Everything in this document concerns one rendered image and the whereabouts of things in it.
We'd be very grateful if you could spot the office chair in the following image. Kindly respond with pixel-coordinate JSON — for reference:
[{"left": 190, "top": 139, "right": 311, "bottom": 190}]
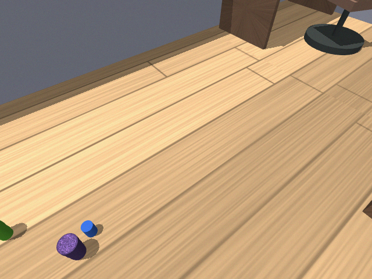
[{"left": 304, "top": 0, "right": 372, "bottom": 55}]

